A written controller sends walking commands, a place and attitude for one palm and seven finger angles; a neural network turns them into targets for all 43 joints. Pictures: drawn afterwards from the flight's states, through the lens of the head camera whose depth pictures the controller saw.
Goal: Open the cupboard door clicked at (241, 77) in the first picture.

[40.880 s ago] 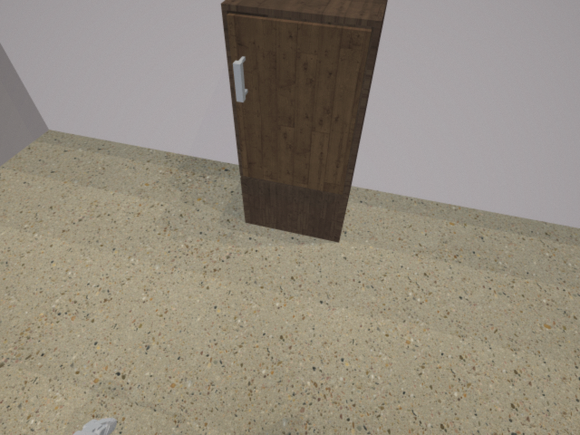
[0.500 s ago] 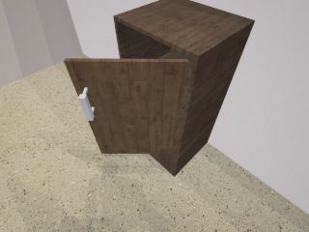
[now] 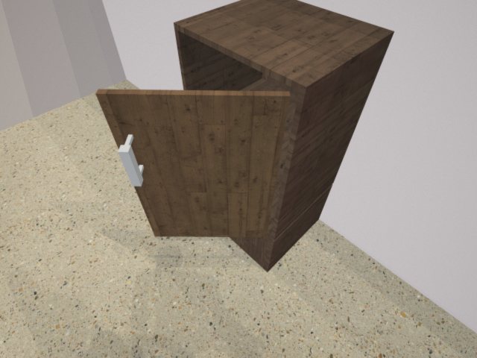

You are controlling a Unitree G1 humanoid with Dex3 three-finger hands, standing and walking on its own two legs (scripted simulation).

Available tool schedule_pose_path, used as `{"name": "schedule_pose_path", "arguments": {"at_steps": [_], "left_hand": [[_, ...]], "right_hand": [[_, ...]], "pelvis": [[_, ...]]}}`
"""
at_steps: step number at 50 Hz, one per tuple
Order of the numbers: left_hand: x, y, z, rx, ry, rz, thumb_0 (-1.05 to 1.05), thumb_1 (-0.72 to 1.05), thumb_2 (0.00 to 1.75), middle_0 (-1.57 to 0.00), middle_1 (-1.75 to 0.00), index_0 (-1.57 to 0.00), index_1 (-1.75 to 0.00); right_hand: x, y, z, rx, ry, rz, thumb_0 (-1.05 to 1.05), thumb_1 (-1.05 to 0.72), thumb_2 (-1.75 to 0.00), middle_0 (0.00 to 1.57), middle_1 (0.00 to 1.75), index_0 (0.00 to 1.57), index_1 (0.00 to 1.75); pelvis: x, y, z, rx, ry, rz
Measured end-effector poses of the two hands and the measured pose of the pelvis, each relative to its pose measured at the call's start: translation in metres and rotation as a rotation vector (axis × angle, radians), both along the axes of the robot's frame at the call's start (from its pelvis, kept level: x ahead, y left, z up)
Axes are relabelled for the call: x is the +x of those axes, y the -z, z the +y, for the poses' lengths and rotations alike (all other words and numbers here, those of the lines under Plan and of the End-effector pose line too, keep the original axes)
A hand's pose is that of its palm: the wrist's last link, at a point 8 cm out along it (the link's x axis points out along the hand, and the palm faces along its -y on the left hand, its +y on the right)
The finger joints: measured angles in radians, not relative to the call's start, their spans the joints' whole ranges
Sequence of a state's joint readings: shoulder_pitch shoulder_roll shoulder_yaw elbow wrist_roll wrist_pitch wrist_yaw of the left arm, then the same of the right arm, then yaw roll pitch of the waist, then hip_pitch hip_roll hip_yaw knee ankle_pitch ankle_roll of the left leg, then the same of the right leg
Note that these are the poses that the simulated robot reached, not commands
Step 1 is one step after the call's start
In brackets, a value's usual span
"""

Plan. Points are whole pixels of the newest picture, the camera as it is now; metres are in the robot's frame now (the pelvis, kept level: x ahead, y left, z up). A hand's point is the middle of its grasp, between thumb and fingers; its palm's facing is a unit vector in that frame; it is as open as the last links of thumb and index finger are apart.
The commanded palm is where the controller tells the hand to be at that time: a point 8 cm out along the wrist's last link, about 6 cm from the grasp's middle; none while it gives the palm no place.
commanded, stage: look again from close up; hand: left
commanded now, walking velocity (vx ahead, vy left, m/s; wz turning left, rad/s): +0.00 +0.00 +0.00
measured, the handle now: (133, 160) +0.54 +0.30 -0.04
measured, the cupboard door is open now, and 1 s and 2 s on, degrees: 45 45 45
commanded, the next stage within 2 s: shuffle to correct the standing spot in 0.06 s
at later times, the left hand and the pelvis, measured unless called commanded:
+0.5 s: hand out of the picture -0.02 +0.20 -0.18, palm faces +0.11 -0.97 -0.20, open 7.4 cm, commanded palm none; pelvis +0.01 +0.03 -0.01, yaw +1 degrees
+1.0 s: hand out of the picture +0.07 +0.25 -0.19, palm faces +0.01 -0.99 -0.15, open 7.4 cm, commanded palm none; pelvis +0.01 +0.07 +0.00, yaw +0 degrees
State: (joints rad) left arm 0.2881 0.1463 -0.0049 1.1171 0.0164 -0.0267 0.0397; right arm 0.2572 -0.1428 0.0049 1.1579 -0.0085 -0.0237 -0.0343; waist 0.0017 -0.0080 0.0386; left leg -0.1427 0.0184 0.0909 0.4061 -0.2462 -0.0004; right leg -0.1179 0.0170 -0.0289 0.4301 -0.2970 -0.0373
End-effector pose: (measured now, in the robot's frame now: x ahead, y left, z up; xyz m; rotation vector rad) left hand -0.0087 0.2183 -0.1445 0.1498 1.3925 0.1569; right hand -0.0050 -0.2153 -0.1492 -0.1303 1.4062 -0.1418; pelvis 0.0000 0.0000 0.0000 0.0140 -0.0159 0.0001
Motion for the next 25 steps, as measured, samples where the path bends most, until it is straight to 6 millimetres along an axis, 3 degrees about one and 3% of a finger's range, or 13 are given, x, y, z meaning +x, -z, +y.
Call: {"name": "schedule_pose_path", "arguments": {"at_steps": [15, 21, 25], "left_hand": [[-0.007, 0.000, 0.000, -0.001, -0.017, 0.005, 0.00, 0.91, 0.89, -0.20, -0.30, -0.20, -0.30], [-0.013, 0.003, 0.013, 0.008, -0.063, 0.011, 0.00, 0.91, 0.89, -0.20, -0.30, -0.20, -0.30], [-0.022, 0.007, 0.030, 0.005, -0.096, 0.031, 0.00, 0.91, 0.89, -0.20, -0.30, -0.20, -0.30]], "right_hand": [[-0.001, 0.001, -0.001, 0.004, -0.012, 0.009, 0.01, -0.91, -0.90, 0.20, 0.30, 0.19, 0.30], [0.004, 0.004, 0.004, -0.007, -0.027, 0.029, 0.01, -0.91, -0.90, 0.20, 0.30, 0.19, 0.30], [0.019, 0.000, 0.013, -0.033, -0.046, 0.023, 0.01, -0.91, -0.90, 0.19, 0.30, 0.19, 0.30]], "pelvis": [[-0.002, 0.001, 0.001, -0.001, -0.003, 0.002], [0.003, 0.005, 0.012, -0.016, -0.019, 0.003], [0.008, 0.007, 0.028, -0.019, -0.024, 0.005]]}}
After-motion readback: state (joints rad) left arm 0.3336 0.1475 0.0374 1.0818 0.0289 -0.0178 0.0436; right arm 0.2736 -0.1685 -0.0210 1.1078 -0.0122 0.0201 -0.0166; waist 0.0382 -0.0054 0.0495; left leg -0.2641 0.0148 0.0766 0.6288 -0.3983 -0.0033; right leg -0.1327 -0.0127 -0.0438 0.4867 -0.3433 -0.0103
